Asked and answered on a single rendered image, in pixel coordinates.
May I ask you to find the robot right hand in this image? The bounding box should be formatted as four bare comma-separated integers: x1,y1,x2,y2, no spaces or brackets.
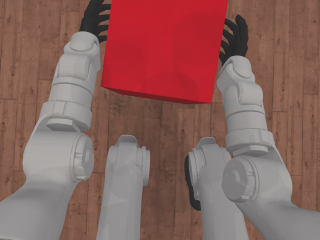
219,14,249,67

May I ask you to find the robot left forearm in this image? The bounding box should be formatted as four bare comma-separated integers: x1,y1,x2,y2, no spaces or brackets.
22,31,101,176

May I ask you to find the robot right forearm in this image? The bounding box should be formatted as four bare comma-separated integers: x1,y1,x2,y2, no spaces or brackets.
216,55,287,169

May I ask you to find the right robot upper arm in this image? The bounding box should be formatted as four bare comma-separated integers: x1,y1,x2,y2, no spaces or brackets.
221,155,320,240

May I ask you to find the robot shin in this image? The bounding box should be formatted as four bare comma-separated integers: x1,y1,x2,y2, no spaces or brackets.
105,134,139,177
193,137,232,200

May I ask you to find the carton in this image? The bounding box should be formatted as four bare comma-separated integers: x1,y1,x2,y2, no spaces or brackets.
100,0,228,105

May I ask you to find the left robot shin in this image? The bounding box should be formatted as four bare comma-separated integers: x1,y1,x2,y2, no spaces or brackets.
105,134,139,177

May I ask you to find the left robot upper arm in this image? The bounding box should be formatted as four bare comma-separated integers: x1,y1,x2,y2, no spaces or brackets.
0,130,95,240

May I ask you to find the right robot shin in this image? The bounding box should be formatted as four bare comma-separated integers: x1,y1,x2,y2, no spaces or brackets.
193,137,232,200

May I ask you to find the robot left hand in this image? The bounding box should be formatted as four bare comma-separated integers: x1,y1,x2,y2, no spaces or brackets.
79,0,112,44

